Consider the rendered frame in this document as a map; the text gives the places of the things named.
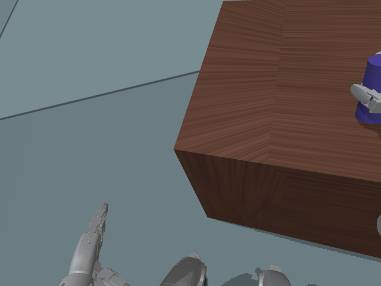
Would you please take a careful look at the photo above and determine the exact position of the right robot hand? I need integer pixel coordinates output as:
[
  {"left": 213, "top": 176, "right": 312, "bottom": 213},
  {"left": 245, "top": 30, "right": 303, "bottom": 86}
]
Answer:
[{"left": 350, "top": 51, "right": 381, "bottom": 113}]

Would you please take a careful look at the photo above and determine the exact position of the left robot hand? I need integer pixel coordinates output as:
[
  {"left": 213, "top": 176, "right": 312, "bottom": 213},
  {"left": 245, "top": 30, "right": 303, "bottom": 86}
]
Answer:
[{"left": 68, "top": 203, "right": 130, "bottom": 286}]

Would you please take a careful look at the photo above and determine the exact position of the can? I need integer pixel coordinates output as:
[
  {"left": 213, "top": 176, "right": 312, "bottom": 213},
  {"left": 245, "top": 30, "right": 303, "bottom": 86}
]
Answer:
[{"left": 355, "top": 54, "right": 381, "bottom": 125}]

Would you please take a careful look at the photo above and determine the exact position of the left robot arm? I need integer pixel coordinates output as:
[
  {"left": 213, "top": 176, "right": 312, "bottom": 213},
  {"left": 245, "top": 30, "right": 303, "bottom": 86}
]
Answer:
[{"left": 60, "top": 273, "right": 94, "bottom": 286}]

